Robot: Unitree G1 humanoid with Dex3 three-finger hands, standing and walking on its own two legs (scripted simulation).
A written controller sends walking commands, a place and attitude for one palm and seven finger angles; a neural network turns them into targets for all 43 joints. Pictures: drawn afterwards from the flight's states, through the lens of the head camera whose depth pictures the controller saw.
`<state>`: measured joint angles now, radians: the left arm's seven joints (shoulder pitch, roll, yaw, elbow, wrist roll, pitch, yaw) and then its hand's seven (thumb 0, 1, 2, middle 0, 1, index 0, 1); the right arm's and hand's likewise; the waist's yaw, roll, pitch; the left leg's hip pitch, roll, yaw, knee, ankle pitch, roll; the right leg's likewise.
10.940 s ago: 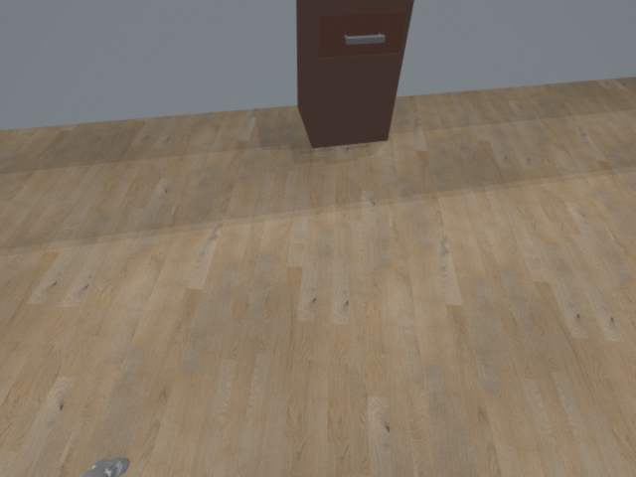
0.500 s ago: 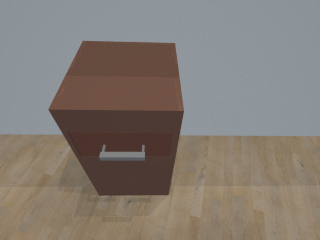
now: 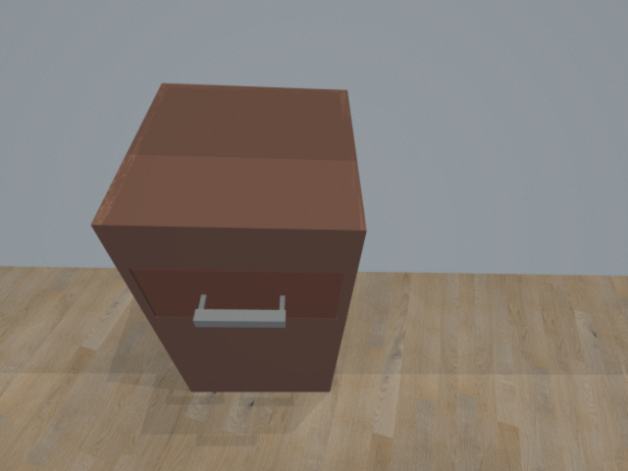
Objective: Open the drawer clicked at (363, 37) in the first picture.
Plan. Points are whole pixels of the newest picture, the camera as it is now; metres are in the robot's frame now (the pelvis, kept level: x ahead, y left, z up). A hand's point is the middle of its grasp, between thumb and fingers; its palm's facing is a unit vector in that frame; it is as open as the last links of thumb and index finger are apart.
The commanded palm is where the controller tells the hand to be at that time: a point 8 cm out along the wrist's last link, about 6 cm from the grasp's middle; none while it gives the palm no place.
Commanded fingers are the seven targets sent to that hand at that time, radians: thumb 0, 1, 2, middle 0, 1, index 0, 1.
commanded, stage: look again from close up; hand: left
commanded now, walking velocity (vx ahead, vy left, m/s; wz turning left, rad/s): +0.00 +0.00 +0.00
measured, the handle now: (242, 309) +0.43 +0.17 -0.20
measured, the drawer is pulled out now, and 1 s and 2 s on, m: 0.00 0.00 0.00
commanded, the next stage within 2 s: shuffle to correct the standing spot in 0.50 s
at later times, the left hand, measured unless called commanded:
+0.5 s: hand out of the picture -0.03 +0.19 -0.19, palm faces +0.03 -0.99 -0.17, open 7.4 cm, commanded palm none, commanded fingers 0.00 0.90 0.90 -0.20 -0.30 -0.20 -0.30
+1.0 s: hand out of the picture -0.11 +0.19 -0.19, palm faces +0.02 -0.99 -0.16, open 7.4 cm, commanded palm none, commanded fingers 0.00 0.90 0.90 -0.20 -0.30 -0.20 -0.30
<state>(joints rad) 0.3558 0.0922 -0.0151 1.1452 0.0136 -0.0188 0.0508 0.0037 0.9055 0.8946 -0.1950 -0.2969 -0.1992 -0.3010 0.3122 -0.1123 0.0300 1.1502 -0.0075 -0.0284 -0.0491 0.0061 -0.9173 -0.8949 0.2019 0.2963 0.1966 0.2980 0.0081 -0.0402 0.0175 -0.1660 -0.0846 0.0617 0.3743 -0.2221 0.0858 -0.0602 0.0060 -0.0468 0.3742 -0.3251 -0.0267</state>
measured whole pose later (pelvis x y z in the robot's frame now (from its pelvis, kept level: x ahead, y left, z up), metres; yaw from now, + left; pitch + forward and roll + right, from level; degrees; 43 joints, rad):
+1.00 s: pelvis -0.06 +0.02 +0.00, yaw +1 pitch +0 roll +0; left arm 0.40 0.17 0.00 1.07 0.03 0.05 0.03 0.01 0.91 0.89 -0.19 -0.30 -0.20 -0.30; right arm 0.29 -0.14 -0.01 1.10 -0.01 0.01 -0.03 0.00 -0.90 -0.89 0.21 0.30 0.20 0.30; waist -0.01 -0.06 0.01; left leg -0.25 -0.11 0.05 0.38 -0.13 0.12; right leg -0.27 -0.03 0.01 0.65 -0.41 0.00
